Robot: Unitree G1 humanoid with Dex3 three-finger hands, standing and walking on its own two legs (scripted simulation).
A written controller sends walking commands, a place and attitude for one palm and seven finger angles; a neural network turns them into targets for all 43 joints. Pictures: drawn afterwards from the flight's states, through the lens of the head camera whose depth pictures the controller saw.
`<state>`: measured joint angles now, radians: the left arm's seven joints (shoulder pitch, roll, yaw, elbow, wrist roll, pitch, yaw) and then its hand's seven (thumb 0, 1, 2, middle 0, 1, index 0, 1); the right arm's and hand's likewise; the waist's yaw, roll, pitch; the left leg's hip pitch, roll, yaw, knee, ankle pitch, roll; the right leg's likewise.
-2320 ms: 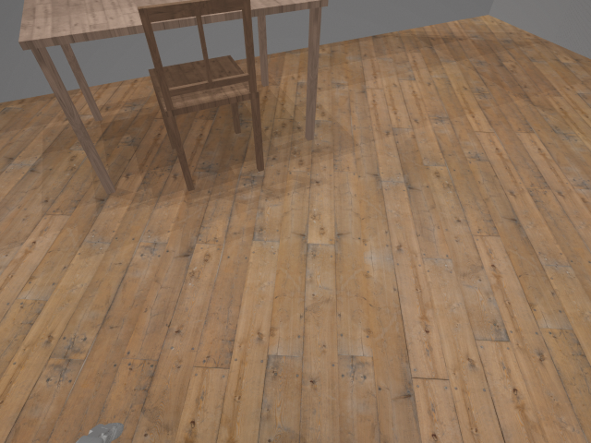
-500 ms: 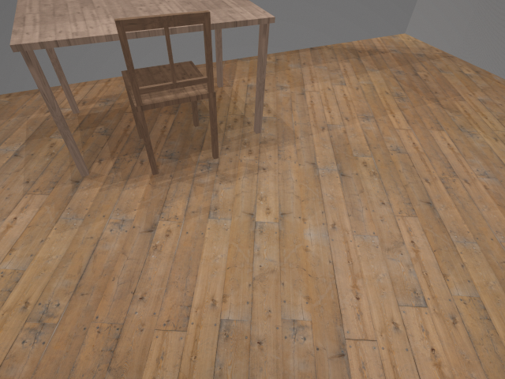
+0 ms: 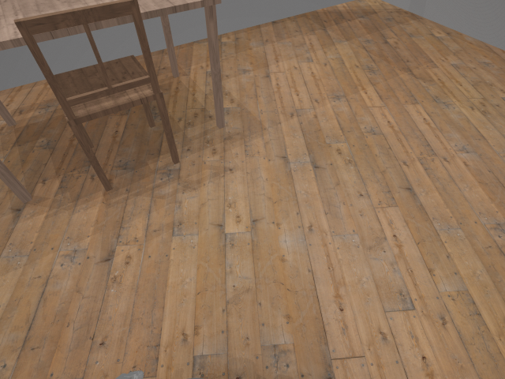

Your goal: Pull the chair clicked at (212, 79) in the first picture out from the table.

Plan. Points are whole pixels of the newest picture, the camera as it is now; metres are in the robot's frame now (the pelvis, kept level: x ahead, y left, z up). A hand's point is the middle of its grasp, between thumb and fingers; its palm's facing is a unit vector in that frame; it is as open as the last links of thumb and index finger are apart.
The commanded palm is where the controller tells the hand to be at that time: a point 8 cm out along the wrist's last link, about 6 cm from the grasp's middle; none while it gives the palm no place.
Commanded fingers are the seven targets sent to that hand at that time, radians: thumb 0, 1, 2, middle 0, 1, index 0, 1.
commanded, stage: walk to a spot facing it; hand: left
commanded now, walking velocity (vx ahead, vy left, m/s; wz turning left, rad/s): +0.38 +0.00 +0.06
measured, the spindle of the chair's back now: (98, 57) +1.19 +0.62 -0.10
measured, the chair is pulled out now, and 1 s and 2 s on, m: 0.00 0.00 0.00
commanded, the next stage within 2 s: turn to face it in 1.24 s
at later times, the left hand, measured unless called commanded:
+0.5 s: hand (133, 377) +0.16 +0.22 -0.17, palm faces +0.10 -0.99 -0.12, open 7.4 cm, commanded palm none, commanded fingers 0.00 0.90 0.90 -0.20 -0.30 -0.20 -0.30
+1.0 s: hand (197, 197) +0.56 +0.16 -0.15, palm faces -0.05 -0.98 -0.19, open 7.3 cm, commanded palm none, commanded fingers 0.00 0.90 0.90 -0.20 -0.30 -0.20 -0.30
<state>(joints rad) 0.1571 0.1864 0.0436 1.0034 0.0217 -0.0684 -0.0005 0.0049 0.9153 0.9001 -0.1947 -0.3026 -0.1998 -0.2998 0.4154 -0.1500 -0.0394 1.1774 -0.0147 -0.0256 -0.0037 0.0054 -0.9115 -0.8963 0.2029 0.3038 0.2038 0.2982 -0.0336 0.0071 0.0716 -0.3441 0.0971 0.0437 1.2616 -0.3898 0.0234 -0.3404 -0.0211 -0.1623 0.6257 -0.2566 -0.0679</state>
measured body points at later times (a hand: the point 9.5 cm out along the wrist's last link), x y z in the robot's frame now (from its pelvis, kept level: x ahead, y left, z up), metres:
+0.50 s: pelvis +0.21 +0.06 +0.01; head +0.23 +0.09 +0.46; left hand +0.15 +0.28 -0.16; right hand +0.29 -0.17 -0.12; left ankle +0.24 +0.13 -0.72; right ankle +0.15 -0.07 -0.62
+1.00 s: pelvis +0.44 -0.01 +0.00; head +0.46 -0.02 +0.45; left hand +0.56 +0.21 -0.14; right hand +0.33 -0.19 -0.16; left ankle +0.31 +0.13 -0.63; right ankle +0.51 -0.09 -0.72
